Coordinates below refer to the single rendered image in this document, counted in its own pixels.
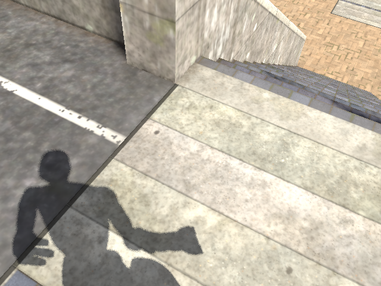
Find stairs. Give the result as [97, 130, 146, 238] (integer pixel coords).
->
[216, 58, 381, 124]

